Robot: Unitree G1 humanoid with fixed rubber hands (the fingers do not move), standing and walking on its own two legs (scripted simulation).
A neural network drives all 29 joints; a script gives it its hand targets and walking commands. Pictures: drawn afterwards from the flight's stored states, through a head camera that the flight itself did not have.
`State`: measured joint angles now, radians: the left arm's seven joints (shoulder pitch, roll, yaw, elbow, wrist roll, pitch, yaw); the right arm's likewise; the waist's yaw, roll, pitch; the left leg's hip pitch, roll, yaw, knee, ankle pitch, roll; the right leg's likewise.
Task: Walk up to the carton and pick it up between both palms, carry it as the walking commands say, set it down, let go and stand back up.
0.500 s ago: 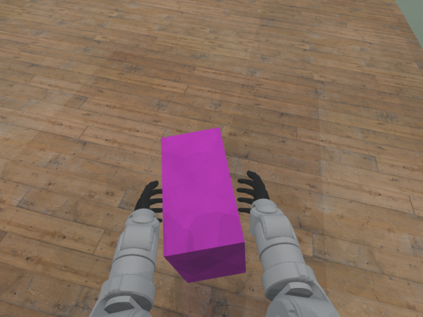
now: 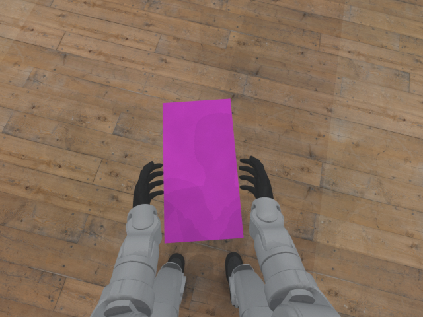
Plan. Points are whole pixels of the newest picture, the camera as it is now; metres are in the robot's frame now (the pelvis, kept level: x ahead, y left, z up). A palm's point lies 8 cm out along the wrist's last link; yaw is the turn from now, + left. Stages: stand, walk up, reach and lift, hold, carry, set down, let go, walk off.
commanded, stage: set down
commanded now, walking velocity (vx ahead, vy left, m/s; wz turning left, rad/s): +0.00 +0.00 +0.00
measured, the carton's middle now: (202, 176) +0.38 +0.03 -0.21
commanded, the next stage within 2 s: none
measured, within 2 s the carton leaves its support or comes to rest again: neither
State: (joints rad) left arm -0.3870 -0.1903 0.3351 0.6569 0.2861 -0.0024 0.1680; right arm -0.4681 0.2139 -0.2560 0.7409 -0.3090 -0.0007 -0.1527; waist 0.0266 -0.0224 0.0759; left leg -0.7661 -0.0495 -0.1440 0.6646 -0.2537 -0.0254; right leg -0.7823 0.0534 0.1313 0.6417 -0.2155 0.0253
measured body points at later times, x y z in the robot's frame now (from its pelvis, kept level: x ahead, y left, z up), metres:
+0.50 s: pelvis -0.05 -0.02 -0.07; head +0.20 -0.02 +0.30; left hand +0.33 +0.13 -0.21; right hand +0.35 -0.10 -0.20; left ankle +0.02 +0.13 -0.71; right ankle +0.04 -0.13 -0.71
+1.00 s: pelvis -0.01 -0.02 -0.14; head +0.25 -0.03 +0.23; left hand +0.39 +0.15 -0.26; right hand +0.44 -0.08 -0.24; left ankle +0.02 +0.14 -0.71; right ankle +0.04 -0.13 -0.71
